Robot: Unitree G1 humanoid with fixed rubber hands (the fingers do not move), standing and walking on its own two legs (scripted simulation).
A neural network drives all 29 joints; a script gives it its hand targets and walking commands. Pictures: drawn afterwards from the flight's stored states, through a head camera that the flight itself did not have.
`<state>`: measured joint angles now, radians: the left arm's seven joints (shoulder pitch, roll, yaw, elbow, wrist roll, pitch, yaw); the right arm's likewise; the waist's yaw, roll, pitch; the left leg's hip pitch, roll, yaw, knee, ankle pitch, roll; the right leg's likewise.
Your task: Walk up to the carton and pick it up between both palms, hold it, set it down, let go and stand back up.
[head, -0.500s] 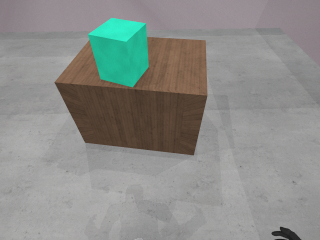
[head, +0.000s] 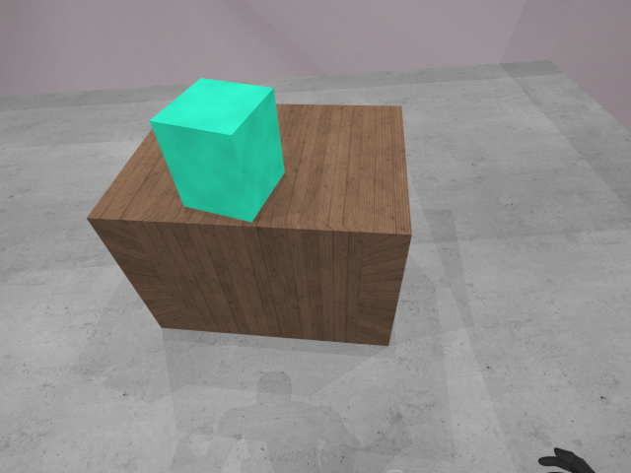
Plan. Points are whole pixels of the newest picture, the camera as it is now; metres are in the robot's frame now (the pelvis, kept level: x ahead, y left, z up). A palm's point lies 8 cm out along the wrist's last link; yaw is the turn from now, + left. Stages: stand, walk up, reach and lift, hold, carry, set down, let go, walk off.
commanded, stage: walk up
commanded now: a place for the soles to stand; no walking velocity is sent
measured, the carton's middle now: (226, 150) +0.88 +0.22 -0.08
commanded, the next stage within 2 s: none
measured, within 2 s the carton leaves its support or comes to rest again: neither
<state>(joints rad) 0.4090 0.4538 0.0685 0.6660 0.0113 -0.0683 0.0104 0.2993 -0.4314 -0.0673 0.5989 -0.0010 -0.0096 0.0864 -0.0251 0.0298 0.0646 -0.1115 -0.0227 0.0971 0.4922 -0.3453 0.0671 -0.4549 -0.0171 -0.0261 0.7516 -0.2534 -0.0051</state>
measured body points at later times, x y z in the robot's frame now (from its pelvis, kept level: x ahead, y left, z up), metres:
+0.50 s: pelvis +0.10 +0.04 -0.02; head +0.12 -0.01 +0.43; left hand +0.19 +0.38 -0.06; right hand +0.20 -0.27 -0.13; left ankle +0.21 +0.16 -0.68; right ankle +0.11 -0.11 -0.73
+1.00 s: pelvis +0.20 +0.17 +0.00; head +0.21 +0.18 +0.45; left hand +0.28 +0.51 -0.09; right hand +0.30 -0.16 -0.06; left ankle +0.23 +0.20 -0.73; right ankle +0.21 +0.00 -0.65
